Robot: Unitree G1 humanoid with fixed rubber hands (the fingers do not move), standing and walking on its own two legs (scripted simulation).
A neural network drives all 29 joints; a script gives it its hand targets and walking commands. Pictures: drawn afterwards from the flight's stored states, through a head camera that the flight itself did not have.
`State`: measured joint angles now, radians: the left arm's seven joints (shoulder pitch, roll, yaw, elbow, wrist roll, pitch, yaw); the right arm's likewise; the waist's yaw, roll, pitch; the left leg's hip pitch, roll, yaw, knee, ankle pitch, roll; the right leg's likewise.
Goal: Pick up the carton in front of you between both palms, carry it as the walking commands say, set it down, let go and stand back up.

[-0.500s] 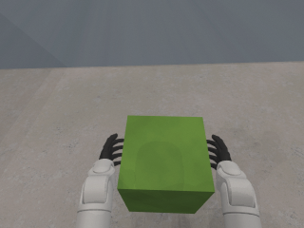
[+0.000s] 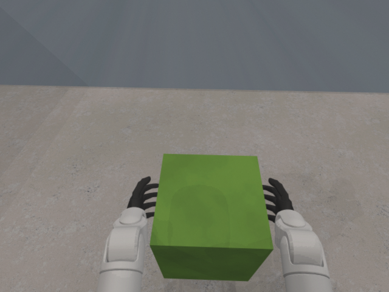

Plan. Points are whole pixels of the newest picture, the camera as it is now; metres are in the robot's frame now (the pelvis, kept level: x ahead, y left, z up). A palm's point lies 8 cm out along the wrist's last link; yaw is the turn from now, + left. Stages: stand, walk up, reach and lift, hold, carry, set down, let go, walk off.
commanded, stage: carry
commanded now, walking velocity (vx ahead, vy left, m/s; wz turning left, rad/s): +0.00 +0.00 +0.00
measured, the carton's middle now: (207, 220) +0.31 +0.00 -0.05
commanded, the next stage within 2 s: hold in 1.20 s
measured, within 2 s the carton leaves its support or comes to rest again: neither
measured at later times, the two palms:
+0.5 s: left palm (128, 233) +0.24 +0.16 +0.04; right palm (285, 236) +0.24 -0.14 +0.04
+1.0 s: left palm (123, 245) +0.22 +0.16 +0.04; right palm (286, 249) +0.22 -0.14 +0.04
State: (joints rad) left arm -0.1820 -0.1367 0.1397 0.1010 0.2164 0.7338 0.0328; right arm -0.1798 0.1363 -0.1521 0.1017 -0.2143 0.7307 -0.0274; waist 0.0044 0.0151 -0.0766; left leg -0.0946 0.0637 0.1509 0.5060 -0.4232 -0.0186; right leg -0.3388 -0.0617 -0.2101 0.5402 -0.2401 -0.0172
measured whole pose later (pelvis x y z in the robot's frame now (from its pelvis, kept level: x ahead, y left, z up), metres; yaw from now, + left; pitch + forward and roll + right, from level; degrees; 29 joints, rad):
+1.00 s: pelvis -0.07 +0.01 +0.00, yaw +0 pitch +1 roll +0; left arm -0.21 -0.14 0.17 0.16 0.23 0.74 0.02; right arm -0.21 0.14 -0.17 0.16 -0.24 0.74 -0.02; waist 0.00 0.01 -0.08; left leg -0.18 0.02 0.16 0.55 -0.39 0.03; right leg -0.39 -0.10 -0.20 0.51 -0.13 -0.02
